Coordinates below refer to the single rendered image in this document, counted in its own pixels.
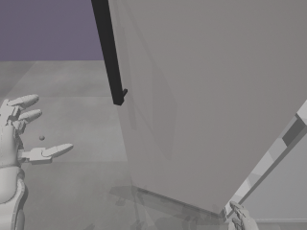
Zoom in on fridge door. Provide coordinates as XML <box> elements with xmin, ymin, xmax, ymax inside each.
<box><xmin>108</xmin><ymin>0</ymin><xmax>307</xmax><ymax>214</ymax></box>

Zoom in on robot left forearm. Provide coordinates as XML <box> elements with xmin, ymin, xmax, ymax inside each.
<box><xmin>0</xmin><ymin>166</ymin><xmax>29</xmax><ymax>230</ymax></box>

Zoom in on handle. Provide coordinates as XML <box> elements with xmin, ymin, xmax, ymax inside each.
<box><xmin>91</xmin><ymin>0</ymin><xmax>128</xmax><ymax>106</ymax></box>

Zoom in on left robot hand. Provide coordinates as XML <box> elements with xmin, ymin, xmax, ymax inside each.
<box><xmin>0</xmin><ymin>94</ymin><xmax>74</xmax><ymax>168</ymax></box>

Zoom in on right robot hand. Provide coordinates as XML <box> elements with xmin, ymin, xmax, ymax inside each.
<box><xmin>228</xmin><ymin>200</ymin><xmax>259</xmax><ymax>230</ymax></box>

